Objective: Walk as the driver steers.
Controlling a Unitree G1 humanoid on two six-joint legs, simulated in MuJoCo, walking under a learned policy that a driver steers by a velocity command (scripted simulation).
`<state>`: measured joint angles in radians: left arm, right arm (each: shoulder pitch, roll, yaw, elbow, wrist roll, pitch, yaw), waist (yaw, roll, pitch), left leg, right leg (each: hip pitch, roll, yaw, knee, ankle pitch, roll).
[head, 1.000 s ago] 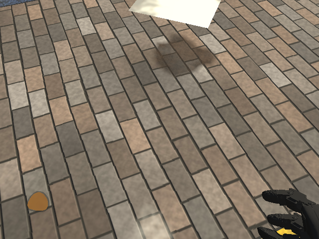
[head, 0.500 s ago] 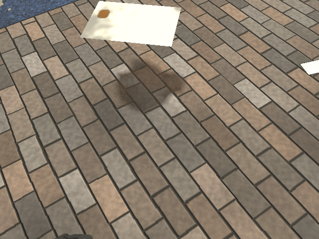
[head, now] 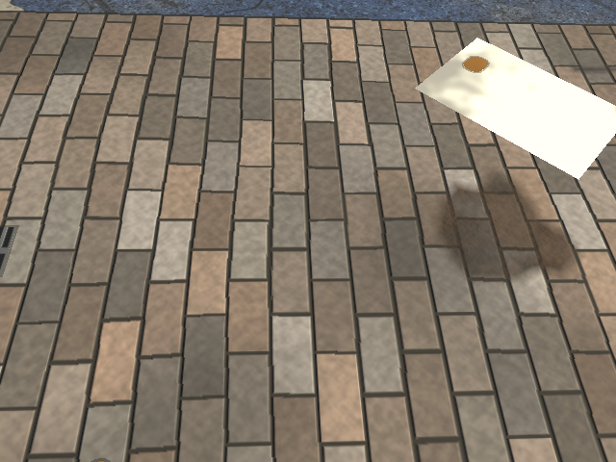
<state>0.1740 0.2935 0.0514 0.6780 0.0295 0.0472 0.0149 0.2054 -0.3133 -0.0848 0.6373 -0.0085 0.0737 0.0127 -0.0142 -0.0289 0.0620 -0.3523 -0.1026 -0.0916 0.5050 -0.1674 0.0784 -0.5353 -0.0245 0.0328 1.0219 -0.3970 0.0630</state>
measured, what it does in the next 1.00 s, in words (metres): walks ahead, turning right: right foot, then left foot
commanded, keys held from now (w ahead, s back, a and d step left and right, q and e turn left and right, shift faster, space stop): q+shift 0.14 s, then e+shift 0.40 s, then w+e+shift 0.46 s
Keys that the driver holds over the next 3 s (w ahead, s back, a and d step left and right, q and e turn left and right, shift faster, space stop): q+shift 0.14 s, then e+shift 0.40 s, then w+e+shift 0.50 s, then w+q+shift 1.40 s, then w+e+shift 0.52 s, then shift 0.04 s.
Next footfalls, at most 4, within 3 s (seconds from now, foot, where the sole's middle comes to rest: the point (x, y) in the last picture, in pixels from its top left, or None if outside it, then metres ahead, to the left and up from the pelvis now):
0.24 right None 0.09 -0.12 -0.77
0.62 left None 0.02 0.07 -0.77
1.14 right None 0.32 -0.30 -0.77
1.60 left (462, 333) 0.74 -0.39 -0.77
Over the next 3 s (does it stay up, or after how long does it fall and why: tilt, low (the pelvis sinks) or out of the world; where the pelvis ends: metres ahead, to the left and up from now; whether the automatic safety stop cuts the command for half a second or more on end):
stays up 1.76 -0.15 -0.02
